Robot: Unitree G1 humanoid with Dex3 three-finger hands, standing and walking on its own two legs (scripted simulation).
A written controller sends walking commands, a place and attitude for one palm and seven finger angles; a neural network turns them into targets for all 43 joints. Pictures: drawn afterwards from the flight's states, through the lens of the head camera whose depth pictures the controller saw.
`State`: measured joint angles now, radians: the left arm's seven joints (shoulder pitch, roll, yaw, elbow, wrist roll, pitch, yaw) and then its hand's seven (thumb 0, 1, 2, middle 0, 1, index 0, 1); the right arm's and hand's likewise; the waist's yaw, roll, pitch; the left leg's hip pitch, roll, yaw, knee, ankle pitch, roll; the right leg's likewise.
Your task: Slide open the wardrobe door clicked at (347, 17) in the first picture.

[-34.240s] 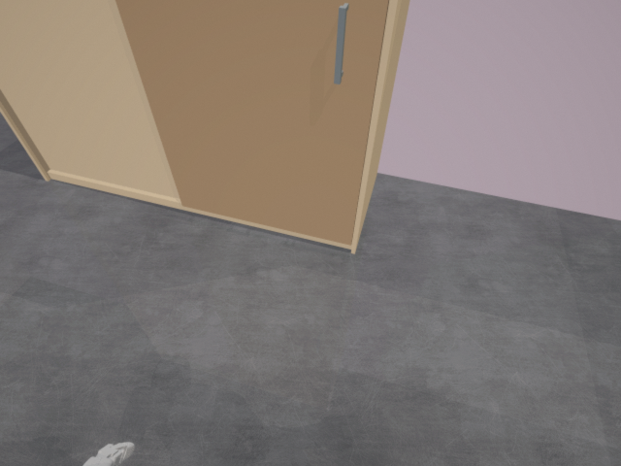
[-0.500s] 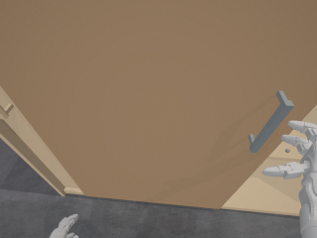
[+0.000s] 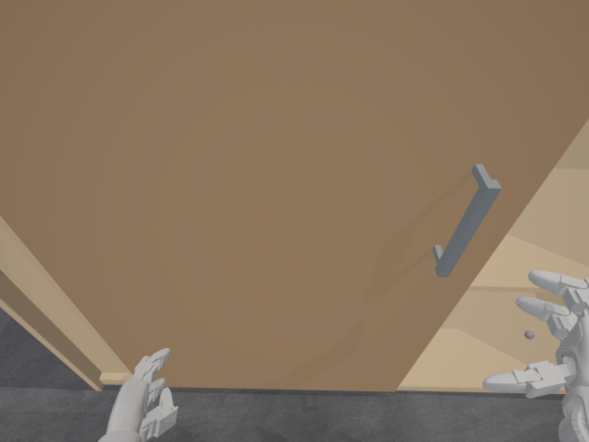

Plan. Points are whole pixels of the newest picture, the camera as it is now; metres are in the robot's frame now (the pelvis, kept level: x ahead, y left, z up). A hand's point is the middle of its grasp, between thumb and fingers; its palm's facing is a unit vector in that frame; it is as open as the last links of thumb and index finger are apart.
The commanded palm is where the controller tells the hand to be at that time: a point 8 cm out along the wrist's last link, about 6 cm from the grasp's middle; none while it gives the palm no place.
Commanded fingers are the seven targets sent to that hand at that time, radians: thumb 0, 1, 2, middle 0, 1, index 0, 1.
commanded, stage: slip the hand off the handle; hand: right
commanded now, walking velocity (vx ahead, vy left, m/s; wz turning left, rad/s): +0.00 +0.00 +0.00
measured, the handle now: (459, 225) +0.39 -0.23 +0.11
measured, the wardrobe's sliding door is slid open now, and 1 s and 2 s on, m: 0.62 0.62 0.62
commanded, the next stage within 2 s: draw the hand back to the body in 0.04 s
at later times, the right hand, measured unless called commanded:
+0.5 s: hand (555, 336) +0.22 -0.27 +0.12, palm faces +0.06 +1.00 -0.06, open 14.6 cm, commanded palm +0.18 -0.31 +0.12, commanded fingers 0.00 0.55 -0.20 0.25 1.15 0.25 1.15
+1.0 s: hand (583, 332) +0.21 -0.27 +0.16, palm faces +0.43 +0.83 -0.36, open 12.4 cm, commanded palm +0.17 -0.31 +0.17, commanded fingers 0.00 -0.28 -0.60 0.22 0.66 0.22 0.66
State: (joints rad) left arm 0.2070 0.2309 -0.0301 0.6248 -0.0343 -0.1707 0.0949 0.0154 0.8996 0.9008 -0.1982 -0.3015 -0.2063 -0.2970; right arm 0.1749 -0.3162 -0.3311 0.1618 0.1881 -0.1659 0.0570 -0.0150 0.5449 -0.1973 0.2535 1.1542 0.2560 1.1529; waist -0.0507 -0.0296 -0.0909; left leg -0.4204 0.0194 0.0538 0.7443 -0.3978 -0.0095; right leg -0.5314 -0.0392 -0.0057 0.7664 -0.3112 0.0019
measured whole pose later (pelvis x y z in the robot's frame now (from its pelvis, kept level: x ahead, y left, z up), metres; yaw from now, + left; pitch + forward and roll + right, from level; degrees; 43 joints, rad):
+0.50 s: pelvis +0.00 +0.01 +0.00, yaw +1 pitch +3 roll +1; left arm 0.28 0.27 -0.03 0.61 -0.07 -0.29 0.12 0.02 0.90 0.90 -0.20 -0.30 -0.21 -0.30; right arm 0.27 -0.42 -0.47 0.12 0.45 -0.12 0.49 -0.01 0.54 -0.20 0.26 1.15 0.26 1.15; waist -0.02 -0.06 -0.11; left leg -0.37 0.00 0.05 0.72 -0.40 0.00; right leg -0.48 -0.06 -0.01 0.76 -0.32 0.01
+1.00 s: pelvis +0.01 -0.01 +0.02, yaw +0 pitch -2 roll +1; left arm 0.21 0.20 -0.06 0.64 -0.01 -0.23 0.10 0.02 0.90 0.90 -0.20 -0.30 -0.21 -0.30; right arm 0.44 -0.34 -0.29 -0.32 0.08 -0.08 -0.11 -0.01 0.06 -0.43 0.24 0.87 0.24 0.86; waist -0.08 -0.05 -0.02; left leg -0.19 0.03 0.03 0.55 -0.33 -0.03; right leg -0.29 -0.02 -0.03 0.59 -0.26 -0.01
